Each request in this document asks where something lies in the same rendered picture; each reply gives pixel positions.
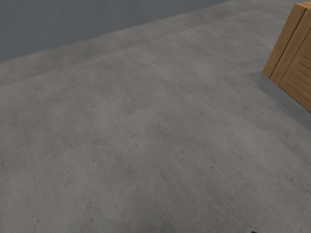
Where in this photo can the pedestal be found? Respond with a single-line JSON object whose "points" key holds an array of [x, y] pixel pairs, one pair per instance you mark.
{"points": [[289, 64]]}

